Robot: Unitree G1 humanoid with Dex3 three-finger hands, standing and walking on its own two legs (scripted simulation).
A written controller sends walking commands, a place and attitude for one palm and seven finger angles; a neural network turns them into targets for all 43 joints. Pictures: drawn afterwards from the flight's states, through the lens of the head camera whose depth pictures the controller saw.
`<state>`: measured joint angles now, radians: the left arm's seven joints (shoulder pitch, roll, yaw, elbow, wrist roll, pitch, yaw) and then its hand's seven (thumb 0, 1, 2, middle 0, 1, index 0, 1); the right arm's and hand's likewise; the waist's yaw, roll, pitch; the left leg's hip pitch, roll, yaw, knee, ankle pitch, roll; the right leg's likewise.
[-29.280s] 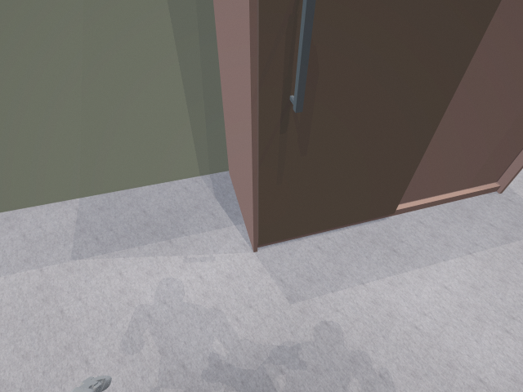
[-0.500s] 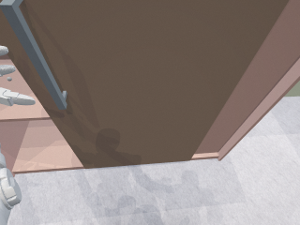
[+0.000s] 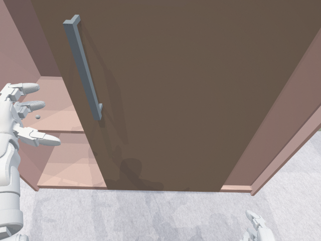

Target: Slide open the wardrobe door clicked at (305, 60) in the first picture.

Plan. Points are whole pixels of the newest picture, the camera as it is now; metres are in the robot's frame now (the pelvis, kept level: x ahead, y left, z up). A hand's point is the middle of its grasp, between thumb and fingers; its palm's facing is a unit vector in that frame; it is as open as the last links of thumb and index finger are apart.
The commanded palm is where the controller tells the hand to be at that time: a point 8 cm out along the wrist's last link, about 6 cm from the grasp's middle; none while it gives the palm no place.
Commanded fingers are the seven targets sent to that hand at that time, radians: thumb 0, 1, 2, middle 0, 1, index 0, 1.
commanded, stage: slip the hand off the handle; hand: left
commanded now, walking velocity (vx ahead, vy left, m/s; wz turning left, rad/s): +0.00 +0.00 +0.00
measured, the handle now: (88, 75) +0.50 +0.26 +0.15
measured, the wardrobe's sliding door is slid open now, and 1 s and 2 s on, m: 0.45 0.45 0.45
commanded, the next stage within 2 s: draw the hand back to the body in 0.20 s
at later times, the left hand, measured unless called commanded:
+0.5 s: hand (48, 122) +0.30 +0.28 +0.17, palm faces +0.11 -0.99 -0.01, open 14.7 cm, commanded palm +0.26 +0.33 +0.16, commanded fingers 0.00 -0.55 0.20 -0.25 -1.15 -0.25 -1.15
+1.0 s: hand (34, 146) +0.25 +0.28 +0.15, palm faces +0.44 -0.86 -0.24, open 13.8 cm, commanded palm +0.19 +0.31 +0.17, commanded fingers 0.00 -0.01 0.46 -0.23 -0.83 -0.23 -0.83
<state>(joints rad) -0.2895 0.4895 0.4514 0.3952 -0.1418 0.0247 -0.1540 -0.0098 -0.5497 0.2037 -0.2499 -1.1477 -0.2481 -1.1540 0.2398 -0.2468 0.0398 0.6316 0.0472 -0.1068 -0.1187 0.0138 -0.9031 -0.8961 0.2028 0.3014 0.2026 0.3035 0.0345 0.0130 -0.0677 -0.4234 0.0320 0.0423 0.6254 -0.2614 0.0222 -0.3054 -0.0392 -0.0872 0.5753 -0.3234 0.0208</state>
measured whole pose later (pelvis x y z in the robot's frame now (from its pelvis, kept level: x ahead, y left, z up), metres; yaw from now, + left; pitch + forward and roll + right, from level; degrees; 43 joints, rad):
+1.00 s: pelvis +0.00 -0.02 +0.01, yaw +0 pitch -2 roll -1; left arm 0.12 0.38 0.41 -0.05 -0.16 -0.03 -0.01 -0.01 -0.33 0.31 -0.24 -1.02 -0.24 -1.02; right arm 0.18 -0.25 0.06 0.64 0.02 -0.25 -0.10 0.02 -0.90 -0.90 0.20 0.30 0.20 0.30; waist 0.07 0.04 0.00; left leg -0.26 0.04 0.04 0.50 -0.21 0.00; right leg -0.16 -0.03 -0.09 0.48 -0.28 0.00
